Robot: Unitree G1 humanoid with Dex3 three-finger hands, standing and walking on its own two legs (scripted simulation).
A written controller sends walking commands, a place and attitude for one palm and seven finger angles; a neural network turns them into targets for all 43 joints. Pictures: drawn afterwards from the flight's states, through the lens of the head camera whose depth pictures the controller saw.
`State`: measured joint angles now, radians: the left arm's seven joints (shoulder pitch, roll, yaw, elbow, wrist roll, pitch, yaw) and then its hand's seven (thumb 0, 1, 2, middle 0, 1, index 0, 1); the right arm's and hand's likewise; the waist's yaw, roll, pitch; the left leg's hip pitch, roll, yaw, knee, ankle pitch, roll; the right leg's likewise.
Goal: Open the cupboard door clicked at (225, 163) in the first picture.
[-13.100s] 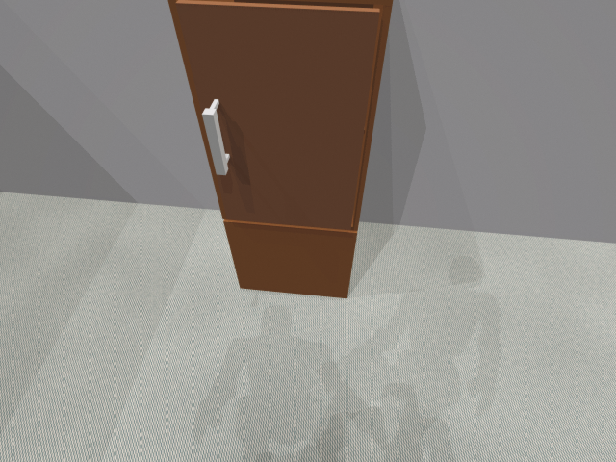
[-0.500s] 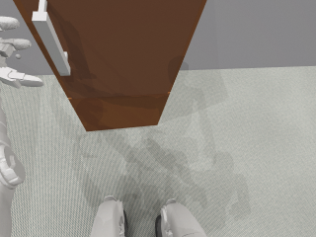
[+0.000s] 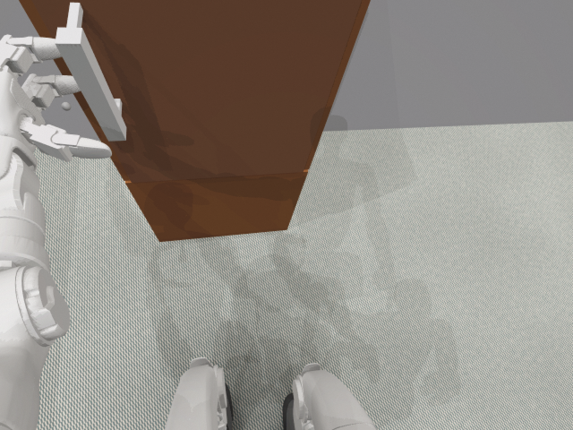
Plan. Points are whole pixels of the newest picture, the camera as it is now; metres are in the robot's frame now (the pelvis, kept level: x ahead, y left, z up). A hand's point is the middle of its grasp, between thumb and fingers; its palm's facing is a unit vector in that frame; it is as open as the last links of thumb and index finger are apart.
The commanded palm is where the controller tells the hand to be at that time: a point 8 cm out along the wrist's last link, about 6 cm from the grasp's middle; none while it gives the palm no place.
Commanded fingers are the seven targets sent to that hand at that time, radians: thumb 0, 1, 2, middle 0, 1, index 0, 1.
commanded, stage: slide the fingers in behind the handle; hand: left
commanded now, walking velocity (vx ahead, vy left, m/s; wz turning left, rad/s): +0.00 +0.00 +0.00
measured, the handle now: (98, 79) +0.56 +0.21 +0.07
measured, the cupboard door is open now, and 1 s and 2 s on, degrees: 0 0 0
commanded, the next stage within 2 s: close the thumb around the handle in 1.04 s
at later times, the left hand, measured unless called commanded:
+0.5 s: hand (103, 105) +0.52 +0.20 +0.07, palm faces +0.09 -1.00 +0.00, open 13.9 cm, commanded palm +0.50 +0.23 +0.07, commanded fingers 0.00 -0.50 0.30 -0.30 -1.20 -0.30 -1.20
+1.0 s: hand (110, 107) +0.51 +0.19 +0.07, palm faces +0.09 -1.00 -0.01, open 14.0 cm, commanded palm +0.49 +0.23 +0.07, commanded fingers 0.00 -0.50 0.30 -0.30 -1.20 -0.30 -1.20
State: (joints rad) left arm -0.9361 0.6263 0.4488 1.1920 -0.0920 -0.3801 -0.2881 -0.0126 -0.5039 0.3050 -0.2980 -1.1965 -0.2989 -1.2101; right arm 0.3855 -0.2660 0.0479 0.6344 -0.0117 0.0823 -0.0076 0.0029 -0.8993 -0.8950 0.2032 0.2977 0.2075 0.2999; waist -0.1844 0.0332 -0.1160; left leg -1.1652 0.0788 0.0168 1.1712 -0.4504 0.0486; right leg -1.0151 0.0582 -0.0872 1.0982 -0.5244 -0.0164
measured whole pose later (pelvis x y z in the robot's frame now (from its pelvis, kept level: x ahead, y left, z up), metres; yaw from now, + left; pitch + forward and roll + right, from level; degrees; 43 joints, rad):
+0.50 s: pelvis +0.00 -0.01 +0.00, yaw +1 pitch +25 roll -5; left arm -0.94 0.53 0.41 1.19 -0.09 -0.40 -0.20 -0.01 -0.50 0.30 -0.30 -1.20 -0.30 -1.22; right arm 0.38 -0.26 0.04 0.64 -0.02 0.08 0.01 0.00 -0.90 -0.90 0.20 0.30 0.21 0.30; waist -0.18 0.04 -0.13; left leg -1.16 0.08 0.01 1.17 -0.45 0.03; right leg -1.01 0.06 -0.09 1.11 -0.54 -0.03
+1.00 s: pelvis +0.00 -0.01 +0.00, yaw +1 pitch +24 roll -4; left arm -0.90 0.51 0.41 1.17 -0.09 -0.43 -0.19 -0.01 -0.50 0.30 -0.30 -1.20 -0.31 -1.20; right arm 0.39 -0.26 0.03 0.64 -0.01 0.08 0.01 0.00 -0.90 -0.90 0.20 0.30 0.21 0.30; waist -0.18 0.04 -0.13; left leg -1.13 0.08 0.02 1.16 -0.45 0.03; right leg -1.00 0.06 -0.08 1.11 -0.54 -0.04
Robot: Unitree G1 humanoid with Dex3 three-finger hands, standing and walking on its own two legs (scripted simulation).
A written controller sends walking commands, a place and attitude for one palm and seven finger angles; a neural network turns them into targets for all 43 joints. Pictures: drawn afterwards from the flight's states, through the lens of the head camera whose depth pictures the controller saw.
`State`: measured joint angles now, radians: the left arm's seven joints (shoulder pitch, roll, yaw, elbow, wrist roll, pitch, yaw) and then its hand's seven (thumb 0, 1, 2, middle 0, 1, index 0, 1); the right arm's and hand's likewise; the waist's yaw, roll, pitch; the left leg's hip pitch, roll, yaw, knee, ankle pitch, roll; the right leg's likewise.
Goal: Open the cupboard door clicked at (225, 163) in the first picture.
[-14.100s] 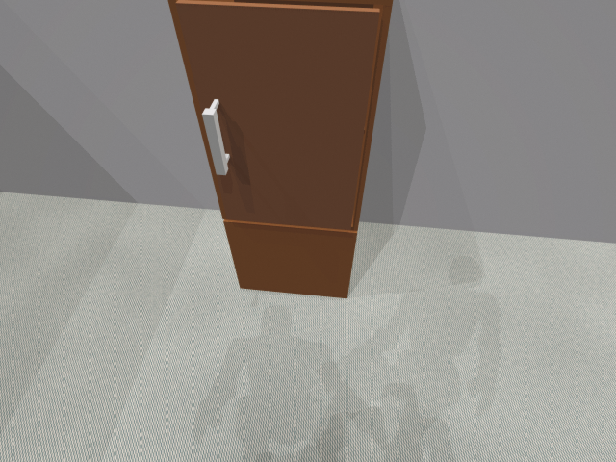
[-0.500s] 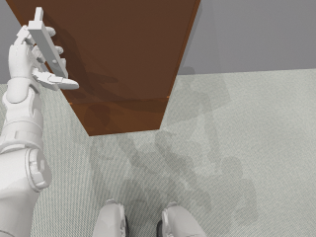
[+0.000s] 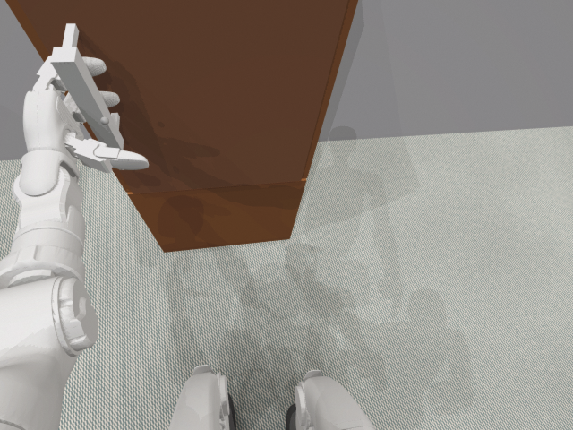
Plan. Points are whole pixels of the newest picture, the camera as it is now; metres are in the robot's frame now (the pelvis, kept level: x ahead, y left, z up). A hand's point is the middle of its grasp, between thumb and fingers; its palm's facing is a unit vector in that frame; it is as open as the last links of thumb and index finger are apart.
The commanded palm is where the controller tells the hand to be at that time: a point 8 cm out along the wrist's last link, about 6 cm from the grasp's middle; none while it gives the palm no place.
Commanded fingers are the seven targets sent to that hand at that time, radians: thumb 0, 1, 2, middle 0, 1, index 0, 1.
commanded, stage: slide the fingers in behind the handle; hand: left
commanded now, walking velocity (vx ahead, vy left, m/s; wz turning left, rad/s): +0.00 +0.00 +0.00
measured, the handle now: (95, 95) +0.56 +0.22 +0.07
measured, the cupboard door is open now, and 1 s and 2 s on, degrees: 0 0 42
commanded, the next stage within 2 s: close the thumb around the handle in 0.04 s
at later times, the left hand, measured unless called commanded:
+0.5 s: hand (111, 118) +0.52 +0.20 +0.07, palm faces +0.09 -1.00 -0.02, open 10.3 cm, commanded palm +0.49 +0.23 +0.07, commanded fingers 0.00 0.56 0.76 -0.38 -1.31 -0.38 -1.31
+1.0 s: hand (111, 118) +0.52 +0.20 +0.07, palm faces +0.09 -1.00 -0.01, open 5.6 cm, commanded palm +0.49 +0.23 +0.07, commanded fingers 0.00 0.90 0.90 -0.40 -1.35 -0.40 -1.35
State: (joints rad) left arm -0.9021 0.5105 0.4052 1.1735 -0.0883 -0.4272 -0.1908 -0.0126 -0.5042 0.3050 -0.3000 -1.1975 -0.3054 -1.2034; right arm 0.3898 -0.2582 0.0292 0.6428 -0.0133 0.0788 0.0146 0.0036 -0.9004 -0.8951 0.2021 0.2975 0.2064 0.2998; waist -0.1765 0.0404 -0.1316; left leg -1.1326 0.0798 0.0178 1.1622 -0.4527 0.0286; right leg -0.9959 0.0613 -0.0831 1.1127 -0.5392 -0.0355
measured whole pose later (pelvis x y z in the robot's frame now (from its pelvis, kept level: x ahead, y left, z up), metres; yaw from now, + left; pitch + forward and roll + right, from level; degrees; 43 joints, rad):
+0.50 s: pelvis +0.00 +0.01 +0.00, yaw +0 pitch +25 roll -4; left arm -0.94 0.50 0.39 1.21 -0.07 -0.44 -0.15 -0.01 0.04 0.54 -0.34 -1.26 -0.34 -1.26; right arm 0.39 -0.26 0.03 0.65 -0.02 0.08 0.02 0.00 -0.90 -0.90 0.20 0.30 0.21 0.30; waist -0.18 0.05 -0.13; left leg -1.15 0.07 0.02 1.17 -0.45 0.04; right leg -1.02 0.05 -0.08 1.12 -0.54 -0.03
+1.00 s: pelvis +0.00 +0.00 +0.00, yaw +0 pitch +24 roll -4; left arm -0.92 0.49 0.39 1.19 -0.08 -0.44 -0.15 0.01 0.73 0.82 -0.40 -1.34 -0.39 -1.35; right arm 0.38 -0.26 0.03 0.65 -0.02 0.08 0.02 0.00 -0.90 -0.90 0.20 0.30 0.21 0.30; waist -0.18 0.04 -0.14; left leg -1.14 0.07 0.01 1.16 -0.45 0.03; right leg -1.00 0.06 -0.08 1.11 -0.54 -0.03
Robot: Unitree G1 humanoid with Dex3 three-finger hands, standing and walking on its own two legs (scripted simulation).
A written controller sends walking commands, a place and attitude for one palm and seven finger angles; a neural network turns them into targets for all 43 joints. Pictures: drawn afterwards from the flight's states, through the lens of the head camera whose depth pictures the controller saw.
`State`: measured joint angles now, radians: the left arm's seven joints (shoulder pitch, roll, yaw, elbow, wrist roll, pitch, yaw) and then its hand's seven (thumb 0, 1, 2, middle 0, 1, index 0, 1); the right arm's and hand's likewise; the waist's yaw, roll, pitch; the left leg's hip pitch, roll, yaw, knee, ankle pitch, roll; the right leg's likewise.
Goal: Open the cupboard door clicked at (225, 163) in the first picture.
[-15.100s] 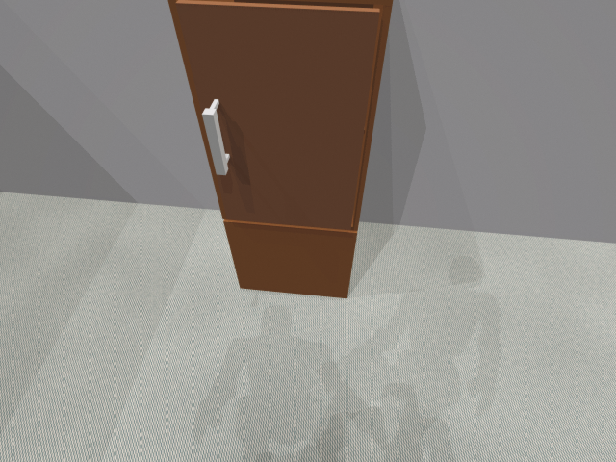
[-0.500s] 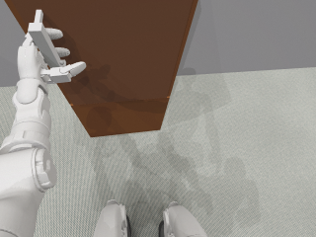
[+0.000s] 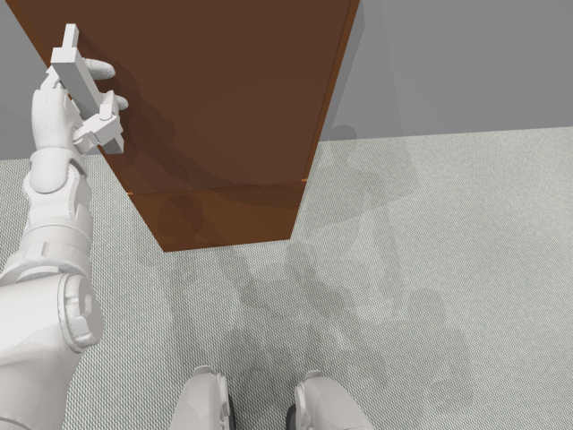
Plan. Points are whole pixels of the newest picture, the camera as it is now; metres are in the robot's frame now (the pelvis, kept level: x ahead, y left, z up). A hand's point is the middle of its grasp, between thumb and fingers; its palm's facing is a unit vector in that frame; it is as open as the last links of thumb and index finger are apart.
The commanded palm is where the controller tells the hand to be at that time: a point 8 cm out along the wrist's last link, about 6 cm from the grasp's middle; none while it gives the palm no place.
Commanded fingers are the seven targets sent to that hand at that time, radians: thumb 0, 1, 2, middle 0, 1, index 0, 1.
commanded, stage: pull the door open along its arc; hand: left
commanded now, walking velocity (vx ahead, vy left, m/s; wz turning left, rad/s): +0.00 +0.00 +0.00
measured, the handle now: (95, 95) +0.56 +0.22 +0.07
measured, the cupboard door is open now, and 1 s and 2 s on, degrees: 0 42 43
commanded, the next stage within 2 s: open thumb and fingers to let go in 1.00 s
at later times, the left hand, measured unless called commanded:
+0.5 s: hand (136, 184) +0.41 +0.15 +0.07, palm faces +0.28 -0.96 +0.09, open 6.1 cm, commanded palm +0.35 +0.19 +0.07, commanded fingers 0.00 0.90 0.90 -0.40 -1.35 -0.40 -1.35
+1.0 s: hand (224, 264) +0.31 +0.05 +0.07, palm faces +0.40 -0.92 +0.00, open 6.3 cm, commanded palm +0.24 +0.08 +0.07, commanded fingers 0.00 0.90 0.90 -0.40 -1.35 -0.40 -1.35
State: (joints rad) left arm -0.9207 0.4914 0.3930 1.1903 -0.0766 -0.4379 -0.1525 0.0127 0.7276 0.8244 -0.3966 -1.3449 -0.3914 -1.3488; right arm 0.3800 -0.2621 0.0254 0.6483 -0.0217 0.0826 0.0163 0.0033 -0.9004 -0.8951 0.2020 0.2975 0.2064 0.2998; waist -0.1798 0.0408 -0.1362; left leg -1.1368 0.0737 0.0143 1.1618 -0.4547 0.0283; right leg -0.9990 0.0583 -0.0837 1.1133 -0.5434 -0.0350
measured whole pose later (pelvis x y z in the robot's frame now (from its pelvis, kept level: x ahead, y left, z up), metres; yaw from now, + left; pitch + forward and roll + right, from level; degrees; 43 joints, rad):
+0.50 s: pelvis +0.02 +0.00 +0.02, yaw +0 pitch +19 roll -2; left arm -0.33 0.10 0.19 0.56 -0.14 -0.42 0.17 0.02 0.66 0.73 -0.36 -1.35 -0.37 -1.35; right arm 0.31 -0.23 -0.01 0.58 -0.02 0.07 0.06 0.01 -0.90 -0.90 0.20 0.30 0.20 0.30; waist -0.06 0.03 -0.18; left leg -0.92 0.06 0.06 1.05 -0.46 0.03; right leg -0.81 0.04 -0.04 1.02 -0.54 -0.03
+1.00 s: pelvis +0.01 -0.03 +0.02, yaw +4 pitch +14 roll +0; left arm 0.03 -0.11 -0.20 0.26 0.09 -0.33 0.58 0.01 0.67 0.72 -0.31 -1.32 -0.32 -1.33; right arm 0.21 -0.18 0.00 0.57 -0.07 0.01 0.04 0.01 -0.90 -0.90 0.20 0.30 0.20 0.30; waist -0.01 0.04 -0.17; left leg -0.84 0.03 0.01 1.02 -0.42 -0.02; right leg -0.73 0.02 -0.09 1.05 -0.56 -0.07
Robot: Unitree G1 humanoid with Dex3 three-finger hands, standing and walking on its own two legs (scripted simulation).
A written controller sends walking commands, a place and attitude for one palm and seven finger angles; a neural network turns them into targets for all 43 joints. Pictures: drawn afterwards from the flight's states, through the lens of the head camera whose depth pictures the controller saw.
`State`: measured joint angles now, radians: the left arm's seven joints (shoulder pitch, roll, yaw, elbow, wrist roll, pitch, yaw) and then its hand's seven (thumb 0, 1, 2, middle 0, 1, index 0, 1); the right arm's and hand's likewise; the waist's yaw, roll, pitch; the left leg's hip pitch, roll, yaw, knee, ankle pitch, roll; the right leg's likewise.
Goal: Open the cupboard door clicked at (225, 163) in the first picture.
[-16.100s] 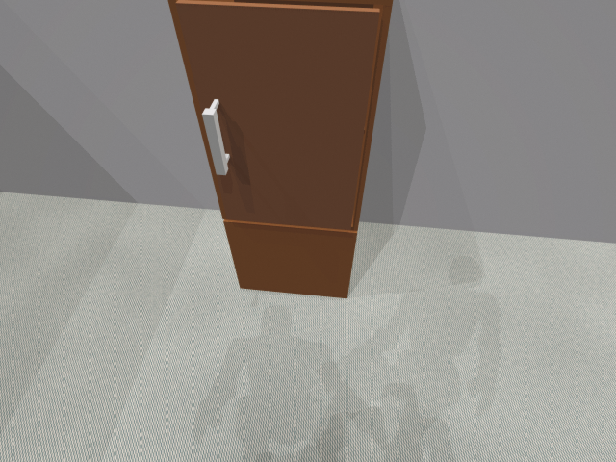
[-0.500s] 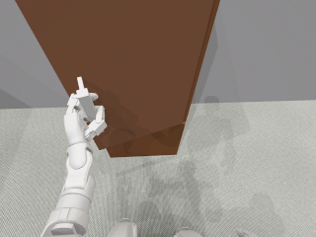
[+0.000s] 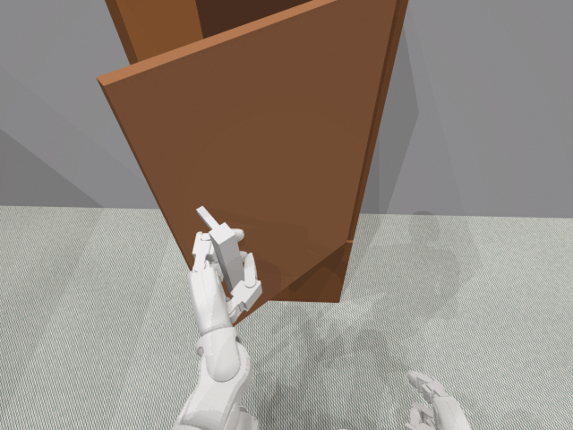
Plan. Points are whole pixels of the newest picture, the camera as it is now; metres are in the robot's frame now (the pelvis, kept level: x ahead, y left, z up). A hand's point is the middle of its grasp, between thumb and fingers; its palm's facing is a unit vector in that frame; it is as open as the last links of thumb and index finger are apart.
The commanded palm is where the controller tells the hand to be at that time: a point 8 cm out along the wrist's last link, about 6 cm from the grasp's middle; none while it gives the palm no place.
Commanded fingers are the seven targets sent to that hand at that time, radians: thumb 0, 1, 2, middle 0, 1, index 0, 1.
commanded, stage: open thumb and fingers to let go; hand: left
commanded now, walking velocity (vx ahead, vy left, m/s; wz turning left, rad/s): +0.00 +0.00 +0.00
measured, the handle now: (223, 256) +0.35 +0.11 +0.04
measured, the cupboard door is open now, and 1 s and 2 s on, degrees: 42 43 47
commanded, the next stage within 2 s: slide the hand sideways off the handle in 0.92 s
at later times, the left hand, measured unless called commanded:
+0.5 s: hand (257, 285) +0.31 +0.06 +0.04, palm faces +0.36 -0.93 -0.03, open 10.2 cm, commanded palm +0.26 +0.10 +0.04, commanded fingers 0.00 -0.50 0.30 -0.30 -1.20 -0.30 -1.20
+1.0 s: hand (256, 285) +0.31 +0.06 +0.04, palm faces +0.31 -0.95 -0.02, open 14.8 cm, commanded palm +0.26 +0.09 +0.04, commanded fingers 0.00 -0.50 0.30 -0.15 -0.30 -0.15 -0.30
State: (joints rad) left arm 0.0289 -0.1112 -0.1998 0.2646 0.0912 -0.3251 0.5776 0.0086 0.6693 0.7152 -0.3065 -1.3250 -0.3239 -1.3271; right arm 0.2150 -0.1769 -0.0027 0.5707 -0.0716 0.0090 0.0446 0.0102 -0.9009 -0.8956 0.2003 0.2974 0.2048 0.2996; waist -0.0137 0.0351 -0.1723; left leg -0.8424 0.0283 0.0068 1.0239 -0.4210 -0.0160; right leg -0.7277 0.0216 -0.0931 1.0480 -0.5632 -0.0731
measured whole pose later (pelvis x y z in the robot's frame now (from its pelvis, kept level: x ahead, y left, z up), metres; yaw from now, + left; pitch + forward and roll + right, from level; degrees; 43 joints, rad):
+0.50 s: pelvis +0.00 -0.02 +0.00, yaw +1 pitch +15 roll +2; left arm 0.04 -0.11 -0.19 0.25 0.08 -0.32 0.56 0.01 0.06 0.55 -0.34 -1.26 -0.35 -1.26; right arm 0.21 -0.19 -0.01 0.58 -0.07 -0.01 0.02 0.01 -0.90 -0.90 0.20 0.30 0.20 0.30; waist -0.01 0.04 -0.17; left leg -0.86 0.02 0.00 1.02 -0.42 -0.04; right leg -0.76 0.01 -0.10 1.08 -0.58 -0.09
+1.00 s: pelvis +0.00 +0.00 -0.01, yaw +0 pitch +14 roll +1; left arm 0.02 -0.11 -0.23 0.26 0.08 -0.31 0.57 -0.01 -0.50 0.31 -0.35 -0.62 -0.34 -0.66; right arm 0.19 -0.18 0.00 0.58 -0.07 -0.02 0.02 0.01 -0.90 -0.90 0.20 0.30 0.20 0.30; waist -0.01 0.04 -0.18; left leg -0.88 0.02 0.00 1.05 -0.43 -0.02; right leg -0.76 0.02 -0.10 1.09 -0.58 -0.08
